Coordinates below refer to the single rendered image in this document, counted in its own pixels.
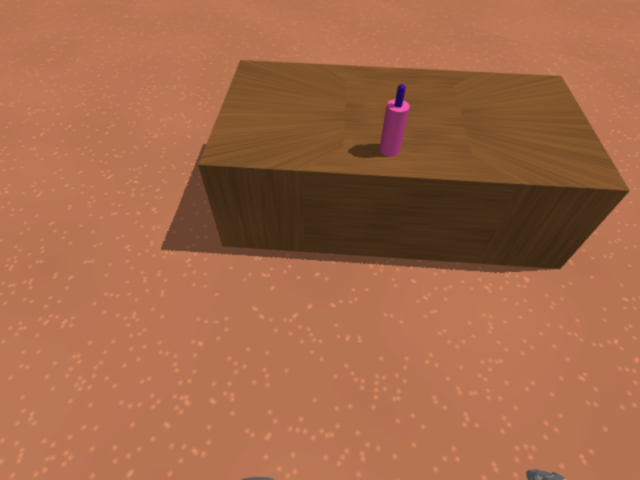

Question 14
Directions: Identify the bottle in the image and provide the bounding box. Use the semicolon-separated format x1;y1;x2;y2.
379;84;410;157

